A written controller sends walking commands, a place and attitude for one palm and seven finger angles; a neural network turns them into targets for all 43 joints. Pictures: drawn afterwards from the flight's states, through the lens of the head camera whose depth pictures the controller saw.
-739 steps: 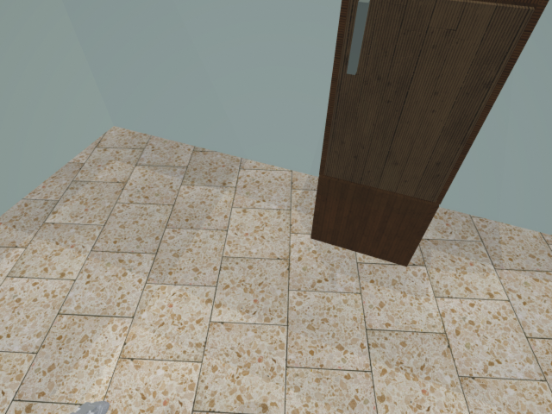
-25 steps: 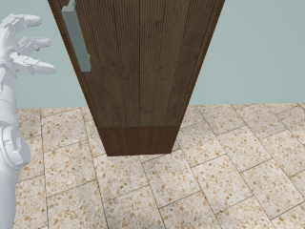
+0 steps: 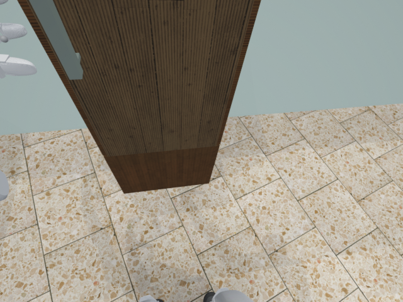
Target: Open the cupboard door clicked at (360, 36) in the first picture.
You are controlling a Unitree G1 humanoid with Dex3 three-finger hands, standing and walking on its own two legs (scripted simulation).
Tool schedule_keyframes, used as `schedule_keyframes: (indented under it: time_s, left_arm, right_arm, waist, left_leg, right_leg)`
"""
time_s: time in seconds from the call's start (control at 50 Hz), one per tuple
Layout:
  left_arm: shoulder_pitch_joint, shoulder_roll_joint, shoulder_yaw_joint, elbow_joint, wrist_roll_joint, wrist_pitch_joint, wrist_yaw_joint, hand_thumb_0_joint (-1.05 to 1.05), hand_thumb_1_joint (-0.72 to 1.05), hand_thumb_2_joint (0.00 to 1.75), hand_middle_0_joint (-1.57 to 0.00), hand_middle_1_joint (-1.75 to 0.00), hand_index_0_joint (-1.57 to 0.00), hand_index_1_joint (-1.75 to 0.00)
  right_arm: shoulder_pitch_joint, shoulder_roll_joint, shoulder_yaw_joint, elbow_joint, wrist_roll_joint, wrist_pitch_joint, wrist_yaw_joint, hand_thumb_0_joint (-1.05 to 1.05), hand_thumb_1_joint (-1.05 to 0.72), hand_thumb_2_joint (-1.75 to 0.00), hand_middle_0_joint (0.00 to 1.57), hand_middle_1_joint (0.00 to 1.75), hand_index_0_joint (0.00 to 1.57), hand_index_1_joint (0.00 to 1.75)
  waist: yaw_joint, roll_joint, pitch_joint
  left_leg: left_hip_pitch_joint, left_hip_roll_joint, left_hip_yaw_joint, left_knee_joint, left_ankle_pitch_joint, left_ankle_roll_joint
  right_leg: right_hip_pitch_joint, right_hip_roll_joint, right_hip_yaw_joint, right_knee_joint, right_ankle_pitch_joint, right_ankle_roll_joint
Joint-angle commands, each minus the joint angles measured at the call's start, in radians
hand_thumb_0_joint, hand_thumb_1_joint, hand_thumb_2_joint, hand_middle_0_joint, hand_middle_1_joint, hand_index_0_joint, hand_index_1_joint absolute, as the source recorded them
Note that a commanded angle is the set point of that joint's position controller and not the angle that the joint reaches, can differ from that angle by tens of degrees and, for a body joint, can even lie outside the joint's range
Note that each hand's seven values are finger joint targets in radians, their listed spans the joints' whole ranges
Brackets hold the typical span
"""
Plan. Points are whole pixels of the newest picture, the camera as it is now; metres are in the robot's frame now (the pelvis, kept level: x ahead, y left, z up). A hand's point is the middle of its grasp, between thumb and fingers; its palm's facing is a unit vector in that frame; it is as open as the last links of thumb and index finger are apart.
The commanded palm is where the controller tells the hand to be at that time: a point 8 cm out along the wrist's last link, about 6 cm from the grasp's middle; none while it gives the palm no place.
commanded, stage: move the hooked fingers beside the handle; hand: left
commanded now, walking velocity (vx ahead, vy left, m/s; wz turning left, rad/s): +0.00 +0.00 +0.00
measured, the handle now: (60, 29) +0.58 +0.17 +0.18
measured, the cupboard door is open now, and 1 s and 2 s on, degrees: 0 0 0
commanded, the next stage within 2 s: slide the fingers in behind the handle in 0.28 s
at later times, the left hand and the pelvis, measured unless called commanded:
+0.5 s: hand out of the picture +0.53 +0.25 +0.18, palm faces +0.01 -1.00 +0.01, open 14.0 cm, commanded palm +0.52 +0.29 +0.17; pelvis +0.02 +0.01 +0.00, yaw +1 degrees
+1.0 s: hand (26, 41) +0.54 +0.22 +0.18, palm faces +0.03 -1.00 +0.01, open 14.0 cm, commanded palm +0.53 +0.25 +0.17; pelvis +0.01 +0.00 +0.00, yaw +1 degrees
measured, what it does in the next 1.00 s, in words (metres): stands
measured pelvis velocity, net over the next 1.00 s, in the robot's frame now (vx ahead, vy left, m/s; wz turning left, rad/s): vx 0.01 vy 0.00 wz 0.01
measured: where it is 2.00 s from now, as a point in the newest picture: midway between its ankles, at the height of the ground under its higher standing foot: outside the picture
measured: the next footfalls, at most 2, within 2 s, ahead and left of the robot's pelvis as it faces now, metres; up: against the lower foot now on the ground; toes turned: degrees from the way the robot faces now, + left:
none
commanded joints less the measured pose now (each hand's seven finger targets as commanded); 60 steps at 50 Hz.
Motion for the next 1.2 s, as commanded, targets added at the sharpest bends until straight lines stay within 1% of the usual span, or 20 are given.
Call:
schedule_keyframes:
  time_s: [0.0,0.04,0.1,0.16,0.26,0.3,0.38,0.42,0.5,0.54,0.6,0.62,0.68,0.78,0.84,0.9,0.94,1.0,1.04,1.18]
  left_arm:
    - [-0.43,0.334,0.071,-0.256,-0.037,-0.068,-0.017,0.0,-0.5,0.3,-0.3,-1.2,-0.3,-1.2]
    - [-0.437,0.266,0.02,-0.273,-0.037,-0.063,-0.027,0.0,-0.5,0.3,-0.3,-1.2,-0.3,-1.2]
    - [-0.368,0.299,0.066,-0.276,-0.054,-0.055,-0.035,0.0,-0.5,0.3,-0.3,-1.2,-0.3,-1.2]
    - [-0.379,0.226,0.016,-0.308,-0.054,-0.046,-0.037,0.0,-0.5,0.3,-0.3,-1.2,-0.3,-1.2]
    - [-0.372,0.206,0.021,-0.324,-0.073,-0.046,-0.033,0.0,-0.5,0.3,-0.3,-1.2,-0.3,-1.2]
    - [-0.372,0.175,0.008,-0.361,-0.08,-0.056,-0.028,0.0,-0.5,0.3,-0.3,-1.2,-0.3,-1.2]
    - [-0.394,0.102,-0.046,-0.313,-0.081,-0.043,-0.014,0.0,-0.5,0.3,-0.3,-1.2,-0.3,-1.2]
    - [-0.42,0.107,-0.035,-0.362,-0.084,-0.055,-0.005,0.0,-0.5,0.3,-0.3,-1.2,-0.3,-1.2]
    - [-0.443,0.058,-0.06,-0.328,-0.086,-0.054,0.019,0.0,-0.5,0.3,-0.3,-1.2,-0.3,-1.2]
    - [-0.455,0.106,-0.03,-0.32,-0.074,-0.054,0.031,0.0,-0.5,0.3,-0.3,-1.2,-0.3,-1.2]
    - [-0.454,0.061,-0.053,-0.347,-0.073,-0.066,0.044,0.0,-0.5,0.3,-0.3,-1.2,-0.3,-1.2]
    - [-0.442,0.08,-0.036,-0.338,-0.067,-0.065,0.047,0.0,-0.5,0.3,-0.3,-1.2,-0.3,-1.2]
    - [-0.448,0.051,-0.058,-0.313,-0.066,-0.056,0.056,0.0,-0.5,0.3,-0.3,-1.2,-0.3,-1.2]
    - [-0.478,0.096,-0.038,-0.289,-0.048,-0.053,0.08,0.0,-0.5,0.3,-0.3,-1.2,-0.3,-1.2]
    - [-0.469,0.115,-0.011,-0.317,-0.041,-0.078,0.091,0.0,-0.5,0.3,-0.3,-1.2,-0.3,-1.2]
    - [-0.468,0.058,-0.052,-0.283,-0.049,-0.071,0.089,0.0,-0.5,0.3,-0.3,-1.2,-0.3,-1.2]
    - [-0.471,0.086,-0.038,-0.294,-0.047,-0.067,0.087,0.0,-0.5,0.3,-0.3,-1.2,-0.3,-1.2]
    - [-0.509,0.009,-0.092,-0.3,-0.054,-0.067,0.086,0.0,-0.5,0.3,-0.3,-1.2,-0.3,-1.2]
    - [-0.501,-0.002,-0.093,-0.317,-0.056,-0.068,0.09,0.0,-0.5,0.3,-0.3,-1.2,-0.3,-1.2]
    - [-0.51,-0.056,-0.13,-0.315,-0.064,-0.06,0.096,0.0,-0.5,0.3,-0.3,-1.2,-0.3,-1.2]
  right_arm:
    - [0.154,-0.191,-0.067,-0.06,0.002,-0.009,-0.013,0.0,-0.9,-0.9,0.2,0.3,0.2,0.3]
    - [0.147,-0.185,-0.069,-0.056,0.001,-0.005,-0.007,0.0,-0.9,-0.9,0.2,0.3,0.2,0.3]
    - [0.153,-0.189,-0.071,-0.062,0.002,0.003,-0.005,0.0,-0.9,-0.9,0.2,0.3,0.2,0.3]
    - [0.142,-0.181,-0.076,-0.061,0.001,0.007,0.0,0.0,-0.9,-0.9,0.2,0.3,0.2,0.3]
    - [0.131,-0.179,-0.079,-0.059,0.0,0.01,0.001,0.0,-0.9,-0.9,0.2,0.3,0.2,0.3]
    - [0.119,-0.175,-0.079,-0.066,0.001,0.007,0.004,0.0,-0.9,-0.9,0.2,0.3,0.2,0.3]
    - [0.097,-0.171,-0.075,-0.061,0.002,0.005,0.007,0.0,-0.9,-0.9,0.2,0.3,0.2,0.3]
    - [0.094,-0.171,-0.079,-0.059,0.0,0.0,0.007,0.0,-0.9,-0.9,0.2,0.3,0.2,0.3]
    - [0.089,-0.166,-0.074,-0.055,-0.002,-0.007,0.009,0.0,-0.9,-0.9,0.2,0.3,0.2,0.3]
    - [0.09,-0.17,-0.074,-0.053,-0.003,-0.008,0.009,0.0,-0.9,-0.9,0.2,0.3,0.2,0.3]
    - [0.089,-0.162,-0.074,-0.058,-0.006,-0.013,0.015,0.0,-0.9,-0.9,0.2,0.3,0.2,0.3]
    - [0.092,-0.164,-0.076,-0.056,-0.006,-0.011,0.016,0.0,-0.9,-0.9,0.2,0.3,0.2,0.3]
    - [0.085,-0.162,-0.074,-0.059,-0.005,-0.011,0.021,0.0,-0.9,-0.9,0.2,0.3,0.2,0.3]
    - [0.1,-0.166,-0.071,-0.059,-0.005,-0.015,0.017,0.0,-0.9,-0.9,0.2,0.3,0.2,0.3]
    - [0.114,-0.162,-0.075,-0.058,-0.01,-0.021,0.021,0.0,-0.9,-0.9,0.2,0.3,0.2,0.3]
    - [0.121,-0.162,-0.073,-0.052,-0.009,-0.02,0.021,0.0,-0.9,-0.9,0.2,0.3,0.2,0.3]
    - [0.126,-0.166,-0.077,-0.049,-0.007,-0.021,0.02,0.0,-0.9,-0.9,0.2,0.3,0.2,0.3]
    - [0.133,-0.161,-0.076,-0.035,-0.009,-0.027,0.02,0.0,-0.9,-0.9,0.2,0.3,0.2,0.3]
    - [0.135,-0.161,-0.081,-0.029,-0.011,-0.032,0.024,0.0,-0.9,-0.9,0.2,0.3,0.2,0.3]
    - [0.13,-0.158,-0.083,-0.01,-0.01,-0.044,0.027,0.0,-0.9,-0.9,0.2,0.3,0.2,0.3]
  waist:
    - [0.047,0.124,-0.466]
    - [0.035,0.151,-0.449]
    - [0.058,0.117,-0.457]
    - [0.047,0.171,-0.432]
    - [0.045,0.127,-0.42]
    - [0.053,0.167,-0.433]
    - [0.03,0.13,-0.379]
    - [0.036,0.17,-0.448]
    - [0.025,0.142,-0.404]
    - [0.029,0.136,-0.441]
    - [0.033,0.146,-0.461]
    - [0.039,0.133,-0.474]
    - [0.031,0.126,-0.433]
    - [0.023,0.106,-0.41]
    - [0.038,0.121,-0.472]
    - [0.019,0.09,-0.411]
    - [0.024,0.087,-0.438]
    - [0.004,0.122,-0.397]
    - [0.011,0.133,-0.441]
    - [-0.001,0.128,-0.407]
  left_leg:
    - [0.353,-0.029,-0.074,-0.049,0.333,0.028]
    - [0.383,-0.027,-0.076,-0.047,0.35,0.024]
    - [0.382,-0.027,-0.073,-0.05,0.384,0.026]
    - [0.432,-0.023,-0.075,-0.046,0.416,0.02]
    - [0.45,-0.017,-0.087,-0.039,0.467,0.016]
    - [0.492,-0.017,-0.089,-0.03,0.519,0.014]
    - [0.465,-0.015,-0.098,-0.035,0.467,0.01]
    - [0.522,-0.013,-0.102,-0.021,0.529,0.007]
    - [0.494,-0.015,-0.109,-0.019,0.499,0.007]
    - [0.49,-0.013,-0.111,-0.016,0.502,0.004]
    - [0.507,-0.015,-0.114,-0.006,0.546,0.002]
    - [0.512,-0.01,-0.119,-0.005,0.559,-0.002]
    - [0.473,-0.015,-0.11,-0.012,0.477,0.003]
    - [0.404,-0.021,-0.101,-0.025,0.38,0.011]
    - [0.437,-0.02,-0.105,-0.019,0.427,0.008]
    - [0.398,-0.025,-0.095,-0.027,0.382,0.016]
    - [0.395,-0.025,-0.09,-0.032,0.363,0.018]
    - [0.418,-0.024,-0.097,-0.036,0.346,0.017]
    - [0.451,-0.023,-0.1,-0.034,0.37,0.014]
    - [0.437,-0.025,-0.096,-0.037,0.348,0.015]
  right_leg:
    - [0.15,0.009,0.043,-0.063,0.316,0.009]
    - [0.113,0.011,0.035,-0.067,0.318,0.011]
    - [0.15,0.014,0.032,-0.063,0.354,0.006]
    - [0.092,0.015,0.024,-0.067,0.347,0.007]
    - [0.088,0.016,0.016,-0.058,0.367,0.006]
    - [0.075,0.015,0.015,-0.051,0.377,0.001]
    - [0.041,0.014,0.011,-0.053,0.338,0.006]
    - [0.045,0.011,0.015,-0.043,0.364,0.004]
    - [0.024,0.009,0.01,-0.038,0.338,0.002]
    - [0.039,0.008,0.015,-0.031,0.35,0.004]
    - [0.042,0.008,0.012,-0.022,0.363,0.003]
    - [0.042,0.009,0.012,-0.019,0.367,0.005]
    - [0.037,0.011,0.014,-0.027,0.336,0.004]
    - [0.059,0.008,0.022,-0.034,0.304,0.005]
    - [0.08,0.01,0.022,-0.026,0.331,0.002]
    - [0.08,0.012,0.022,-0.039,0.318,0.004]
    - [0.099,0.011,0.029,-0.045,0.322,0.007]
    - [0.051,0.012,0.021,-0.053,0.28,0.003]
    - [0.05,0.014,0.022,-0.052,0.288,0.003]
    - [0.041,0.011,0.023,-0.059,0.285,0.003]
